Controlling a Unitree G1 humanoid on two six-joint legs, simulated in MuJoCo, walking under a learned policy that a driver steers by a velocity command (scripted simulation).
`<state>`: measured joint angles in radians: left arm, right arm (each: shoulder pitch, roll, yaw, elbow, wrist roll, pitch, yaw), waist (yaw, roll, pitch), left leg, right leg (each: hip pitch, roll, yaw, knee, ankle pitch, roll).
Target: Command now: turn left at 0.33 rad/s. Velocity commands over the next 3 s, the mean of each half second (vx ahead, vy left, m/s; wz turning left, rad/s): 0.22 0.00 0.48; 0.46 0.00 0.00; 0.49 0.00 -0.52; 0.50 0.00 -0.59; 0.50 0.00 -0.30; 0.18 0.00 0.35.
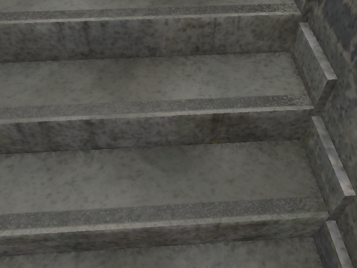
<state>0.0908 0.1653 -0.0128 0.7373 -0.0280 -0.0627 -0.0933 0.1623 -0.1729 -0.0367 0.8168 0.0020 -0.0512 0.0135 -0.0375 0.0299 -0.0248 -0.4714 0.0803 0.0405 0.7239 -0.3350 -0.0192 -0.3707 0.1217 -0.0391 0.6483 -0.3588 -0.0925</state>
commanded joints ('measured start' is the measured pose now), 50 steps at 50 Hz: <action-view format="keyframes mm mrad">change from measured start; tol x64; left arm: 1 186 215 94 -70 28 -16 80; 50 445 1 -27 365 146 -55 32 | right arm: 1 -243 -153 -27 -157 9 -52 -28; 22 668 -347 -99 132 -72 -15 1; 50 -259 -3 91 -115 -69 11 30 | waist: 1 113 -45 -169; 50 64 -124 -42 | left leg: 1 -125 19 -92 19 336 102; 6 -435 11 -148 966 -148 -18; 18 233 -108 126 -243 235 47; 22 1029 312 -704 -433 750 529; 30 -205 56 -196 -624 -150 262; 36 522 132 19 -317 1918 205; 38 259 125 -117 241 1677 273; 39 -280 -211 -172 677 352 209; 50 -792 -7 -29 1303 149 205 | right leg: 1 356 -327 306 -149 471 -174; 17 320 -447 43 -344 408 -182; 27 -1105 -142 111 1793 -91 -190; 36 -281 -4 -256 611 -333 -28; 39 421 -242 855 -159 74 -394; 50 -159 -146 374 -307 92 -143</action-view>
